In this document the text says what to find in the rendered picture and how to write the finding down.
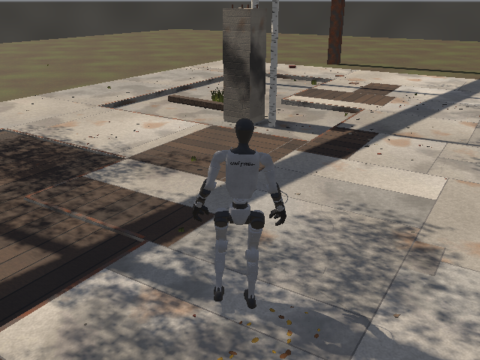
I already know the left robot forearm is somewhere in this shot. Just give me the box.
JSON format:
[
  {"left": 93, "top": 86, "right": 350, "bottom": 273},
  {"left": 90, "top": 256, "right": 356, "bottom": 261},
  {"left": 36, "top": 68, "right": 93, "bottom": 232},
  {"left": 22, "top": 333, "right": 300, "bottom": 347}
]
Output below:
[{"left": 194, "top": 179, "right": 211, "bottom": 208}]

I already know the robot head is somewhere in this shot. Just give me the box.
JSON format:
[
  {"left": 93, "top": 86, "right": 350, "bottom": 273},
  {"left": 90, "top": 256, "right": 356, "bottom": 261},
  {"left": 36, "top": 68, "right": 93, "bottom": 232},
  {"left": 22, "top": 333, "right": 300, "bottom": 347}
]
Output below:
[{"left": 230, "top": 118, "right": 256, "bottom": 155}]

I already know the robot right hand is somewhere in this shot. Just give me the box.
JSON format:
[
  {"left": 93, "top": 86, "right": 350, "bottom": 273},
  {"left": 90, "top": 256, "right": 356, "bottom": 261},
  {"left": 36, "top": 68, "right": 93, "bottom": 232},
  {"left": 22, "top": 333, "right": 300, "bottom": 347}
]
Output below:
[{"left": 269, "top": 208, "right": 287, "bottom": 226}]

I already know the robot left upper arm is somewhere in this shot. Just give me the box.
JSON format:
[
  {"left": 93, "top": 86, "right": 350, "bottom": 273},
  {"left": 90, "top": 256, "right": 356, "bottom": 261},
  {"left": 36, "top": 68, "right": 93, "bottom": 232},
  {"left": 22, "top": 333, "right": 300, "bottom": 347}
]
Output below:
[{"left": 203, "top": 150, "right": 228, "bottom": 191}]

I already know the robot right upper arm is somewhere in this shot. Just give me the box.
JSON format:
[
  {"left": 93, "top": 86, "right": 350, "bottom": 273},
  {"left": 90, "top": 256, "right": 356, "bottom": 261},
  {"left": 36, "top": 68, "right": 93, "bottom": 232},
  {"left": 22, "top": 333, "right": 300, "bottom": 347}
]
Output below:
[{"left": 259, "top": 152, "right": 278, "bottom": 194}]

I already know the right robot forearm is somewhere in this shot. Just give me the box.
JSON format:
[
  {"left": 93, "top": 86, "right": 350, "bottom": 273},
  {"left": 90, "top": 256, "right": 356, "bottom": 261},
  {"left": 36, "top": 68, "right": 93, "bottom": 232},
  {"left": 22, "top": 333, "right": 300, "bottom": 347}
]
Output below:
[{"left": 271, "top": 182, "right": 285, "bottom": 212}]

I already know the robot left hand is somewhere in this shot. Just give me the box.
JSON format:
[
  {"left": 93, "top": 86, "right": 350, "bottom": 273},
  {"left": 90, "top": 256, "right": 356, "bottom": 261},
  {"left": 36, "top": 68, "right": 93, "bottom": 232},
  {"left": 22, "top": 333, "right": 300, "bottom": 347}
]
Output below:
[{"left": 192, "top": 204, "right": 209, "bottom": 222}]

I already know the robot right thigh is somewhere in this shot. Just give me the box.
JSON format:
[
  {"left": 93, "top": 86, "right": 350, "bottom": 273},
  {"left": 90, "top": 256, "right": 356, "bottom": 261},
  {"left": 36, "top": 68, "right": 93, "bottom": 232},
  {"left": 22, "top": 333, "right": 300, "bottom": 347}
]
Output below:
[{"left": 245, "top": 210, "right": 265, "bottom": 263}]

